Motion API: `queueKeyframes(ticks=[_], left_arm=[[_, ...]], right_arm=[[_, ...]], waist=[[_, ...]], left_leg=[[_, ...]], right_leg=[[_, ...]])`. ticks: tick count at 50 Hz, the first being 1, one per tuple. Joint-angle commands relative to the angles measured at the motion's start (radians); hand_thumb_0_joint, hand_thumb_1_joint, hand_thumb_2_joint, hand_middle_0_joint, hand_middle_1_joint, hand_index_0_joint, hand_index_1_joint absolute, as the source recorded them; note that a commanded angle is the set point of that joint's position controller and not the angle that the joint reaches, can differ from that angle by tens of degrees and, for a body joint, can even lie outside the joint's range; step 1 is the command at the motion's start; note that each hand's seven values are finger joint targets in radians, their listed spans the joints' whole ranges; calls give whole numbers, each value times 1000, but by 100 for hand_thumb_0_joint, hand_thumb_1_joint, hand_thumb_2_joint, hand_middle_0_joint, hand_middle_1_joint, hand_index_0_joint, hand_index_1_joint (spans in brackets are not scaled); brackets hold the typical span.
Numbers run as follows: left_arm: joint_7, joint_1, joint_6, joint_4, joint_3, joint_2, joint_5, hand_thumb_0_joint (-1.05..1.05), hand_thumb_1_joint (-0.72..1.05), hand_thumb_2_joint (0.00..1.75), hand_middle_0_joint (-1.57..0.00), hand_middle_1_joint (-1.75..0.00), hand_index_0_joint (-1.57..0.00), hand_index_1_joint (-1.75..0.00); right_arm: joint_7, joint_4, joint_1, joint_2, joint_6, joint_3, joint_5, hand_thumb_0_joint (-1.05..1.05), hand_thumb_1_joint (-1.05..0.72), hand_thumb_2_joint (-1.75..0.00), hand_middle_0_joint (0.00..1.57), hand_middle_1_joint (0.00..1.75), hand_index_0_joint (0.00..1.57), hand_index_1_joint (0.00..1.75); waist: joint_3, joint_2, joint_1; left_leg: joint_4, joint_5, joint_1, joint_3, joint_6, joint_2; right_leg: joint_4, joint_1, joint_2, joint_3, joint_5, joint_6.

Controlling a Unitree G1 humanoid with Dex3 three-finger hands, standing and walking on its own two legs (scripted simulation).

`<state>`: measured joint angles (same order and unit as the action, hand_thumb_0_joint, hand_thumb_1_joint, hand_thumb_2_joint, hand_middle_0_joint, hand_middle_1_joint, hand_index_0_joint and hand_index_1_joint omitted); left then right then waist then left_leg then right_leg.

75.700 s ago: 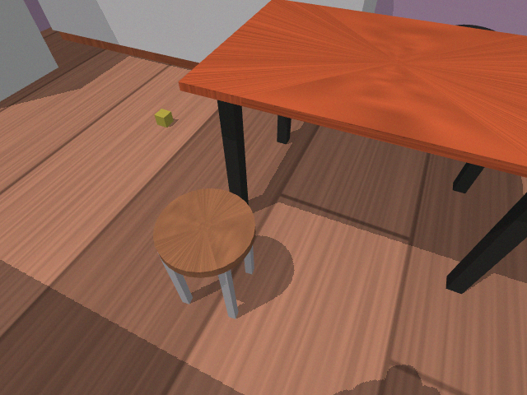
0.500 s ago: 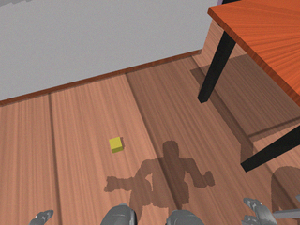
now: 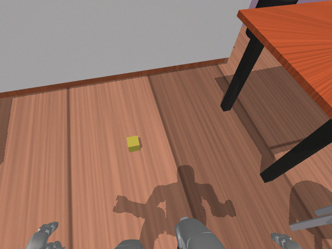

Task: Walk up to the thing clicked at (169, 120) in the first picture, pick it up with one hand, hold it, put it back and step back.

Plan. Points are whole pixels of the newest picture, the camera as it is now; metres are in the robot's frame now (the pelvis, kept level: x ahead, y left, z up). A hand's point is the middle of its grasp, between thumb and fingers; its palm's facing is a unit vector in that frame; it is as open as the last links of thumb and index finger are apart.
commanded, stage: step back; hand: left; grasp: from above
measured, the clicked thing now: (133, 143) +0.74 +0.16 -0.73
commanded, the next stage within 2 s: none
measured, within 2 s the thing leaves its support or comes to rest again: neither
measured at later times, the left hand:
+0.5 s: hand out of the picture -0.07 +0.23 -0.13, palm faces -0.03 -0.90 -0.43, open 7.4 cm
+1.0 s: hand out of the picture -0.28 +0.22 -0.16, palm faces -0.06 -0.91 -0.40, open 7.4 cm
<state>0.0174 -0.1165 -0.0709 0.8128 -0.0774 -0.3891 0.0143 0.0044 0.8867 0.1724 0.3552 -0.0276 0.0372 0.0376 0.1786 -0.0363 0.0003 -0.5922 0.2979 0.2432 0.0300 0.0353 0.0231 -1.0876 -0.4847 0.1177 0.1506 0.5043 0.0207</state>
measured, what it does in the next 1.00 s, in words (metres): walks backwards: right foot, then left foot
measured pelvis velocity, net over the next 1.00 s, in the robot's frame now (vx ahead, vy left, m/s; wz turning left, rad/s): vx -0.36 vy -0.05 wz -0.07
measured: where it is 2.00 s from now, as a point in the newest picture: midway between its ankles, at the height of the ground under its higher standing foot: outside the picture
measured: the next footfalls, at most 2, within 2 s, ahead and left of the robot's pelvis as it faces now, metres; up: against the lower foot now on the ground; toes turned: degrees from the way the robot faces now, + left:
right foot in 0.28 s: -0.10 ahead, -0.16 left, +0.00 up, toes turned -3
left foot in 0.62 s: -0.19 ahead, +0.08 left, +0.00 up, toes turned -1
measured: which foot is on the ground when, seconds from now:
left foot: down 0.00-0.30, up 0.32-0.60, down 0.62-1.00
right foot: up 0.00-0.26, down 0.28-0.64, up 0.66-0.94, down 0.96-1.00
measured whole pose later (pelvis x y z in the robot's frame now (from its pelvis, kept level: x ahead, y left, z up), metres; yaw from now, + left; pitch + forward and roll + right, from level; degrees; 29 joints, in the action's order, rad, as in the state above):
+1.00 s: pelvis -0.36 -0.05 -0.01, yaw -4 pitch -3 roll -2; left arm -0.01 -0.20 -0.03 0.92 -0.07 -0.37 0.04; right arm 0.00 0.83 0.09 0.41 -0.05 0.05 0.04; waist 0.15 0.06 -0.03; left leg -0.70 0.26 0.46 0.02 0.01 -0.07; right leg -0.64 -0.20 0.05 0.02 0.40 0.02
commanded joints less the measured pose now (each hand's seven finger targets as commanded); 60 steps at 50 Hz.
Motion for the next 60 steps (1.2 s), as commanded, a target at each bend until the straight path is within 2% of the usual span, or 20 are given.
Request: queueKeyframes(ticks=[1,7,12,13,14,15,16,19,25,29,31,32,33,37,42,47,49,50,53,60], left_arm=[[12,-72,25,-66,-64,-178,-1,0,90,90,-20,-30,-20,-30],[2,-55,30,-76,-56,-164,3,0,90,90,-20,-30,-20,-30],[-13,-230,41,13,-59,-156,7,0,90,90,-20,-30,-20,-30],[-11,-246,48,22,-63,-173,18,0,90,90,-20,-30,-20,-30],[-14,-215,54,4,-84,-244,35,0,90,90,-20,-30,-20,-30],[-15,-136,50,-39,-108,-352,27,0,90,90,-20,-30,-20,-30],[-9,-65,54,-73,-105,-373,30,0,90,90,-20,-30,-20,-30],[6,101,54,-98,-72,-241,27,0,90,90,-20,-30,-20,-30],[22,-48,47,-90,-70,-232,30,0,90,90,-20,-30,-20,-30],[14,-6,28,-107,-56,-238,10,0,90,90,-20,-30,-20,-30],[7,-37,21,-113,-31,-187,5,0,90,90,-20,-30,-20,-30],[17,46,24,-134,-42,-196,-7,0,90,90,-20,-30,-20,-30],[25,99,20,-123,-59,-214,8,0,90,90,-20,-30,-20,-30],[18,-54,13,-43,-54,-199,-13,0,90,90,-20,-30,-20,-30],[0,-32,31,-42,-41,-179,5,0,90,90,-20,-30,-20,-30],[-11,-203,64,70,-44,-168,18,0,90,90,-20,-30,-20,-30],[-7,-181,77,48,-86,-315,41,0,90,90,-20,-30,-20,-30],[-3,-90,75,15,-94,-381,44,0,90,90,-20,-30,-20,-30],[4,40,91,-9,-65,-265,32,0,90,90,-20,-30,-20,-30],[-11,-82,99,32,-74,-277,37,0,90,90,-20,-30,-20,-30]], right_arm=[[27,-107,-66,246,35,73,-3,0,-90,-90,20,30,20,30],[30,-122,5,270,27,86,-7,0,-90,-90,20,30,20,30],[18,-156,-84,310,-1,93,-11,0,-90,-90,20,30,20,30],[17,-153,-83,282,-7,83,-18,0,-90,-90,20,30,20,30],[14,-162,-58,229,-9,70,-24,0,-90,-90,20,30,20,30],[28,-175,-88,198,-7,65,-30,0,-90,-90,20,30,20,30],[35,-164,-101,241,-13,81,-27,0,-90,-90,20,30,20,30],[30,-96,21,233,-7,74,-38,0,-90,-90,20,30,20,30],[28,-116,-8,204,11,55,-19,0,-90,-90,20,30,20,30],[21,-63,106,199,16,63,-14,0,-90,-90,20,30,20,30],[20,-61,109,287,18,90,4,0,-90,-90,20,30,20,30],[9,-91,44,412,12,106,-4,0,-90,-90,20,30,20,30],[10,-95,36,404,19,110,7,0,-90,-90,20,30,20,30],[30,-114,-83,281,23,69,1,0,-90,-90,20,30,20,30],[21,-114,-5,275,10,78,7,0,-90,-90,20,30,20,30],[9,-109,-41,307,-17,85,1,0,-90,-90,20,30,20,30],[9,-142,-53,174,-9,46,-8,0,-90,-90,20,30,20,30],[24,-138,-124,220,-9,65,-9,0,-90,-90,20,30,20,30],[17,-71,-36,228,4,66,-25,0,-90,-90,20,30,20,30],[-14,-42,-58,213,41,62,1,0,-90,-90,20,30,20,30]], waist=[[-173,155,-21],[-216,198,36],[-278,247,-45],[-271,198,-51],[-213,-6,-30],[-167,-239,-58],[-108,-235,-56],[-84,-105,42],[-178,-154,-62],[-237,-129,-9],[-245,73,-11],[-217,292,27],[-175,233,53],[-168,136,-53],[-199,199,23],[-263,214,-36],[-159,-185,-52],[-105,-184,-87],[-63,-45,6],[-80,-146,-76]], left_leg=[[159,-526,-116,212,187,-261],[132,-502,-195,192,223,-285],[83,-286,-15,156,139,-261],[33,-183,71,137,84,-216],[-106,34,278,96,11,-82],[-346,282,292,33,-42,81],[-536,309,242,136,-53,48],[-627,142,208,134,-48,102],[-301,252,253,45,-61,33],[118,16,37,-54,-28,27],[217,-162,-116,256,63,-192],[263,-311,25,483,229,-394],[285,-331,144,559,289,-439],[162,-465,62,198,190,-276],[164,-297,-94,197,209,-266],[109,45,42,149,123,-233],[-201,247,419,31,-20,24],[-347,286,286,156,-48,7],[-482,100,280,143,-49,57],[-65,211,187,7,-59,-18]], right_leg=[[-167,-35,-13,41,-7,-35],[94,23,-52,-40,20,-62],[602,326,-100,-160,-193,0],[661,373,-116,-119,-244,15],[705,390,-254,141,-139,65],[811,182,-479,359,-121,217],[841,13,-562,439,-157,292],[717,32,-347,64,-341,165],[599,401,-396,70,-638,193],[482,362,-353,20,-630,136],[327,96,-227,-53,-315,34],[120,44,-65,-161,99,-13],[-69,79,-62,-11,167,-14],[-235,23,-29,22,7,-6],[128,55,-71,-80,30,-50],[681,356,-83,-172,-126,22],[823,357,-373,354,140,114],[872,59,-546,479,197,253],[758,111,-355,135,-104,151],[761,263,-380,135,144,166]])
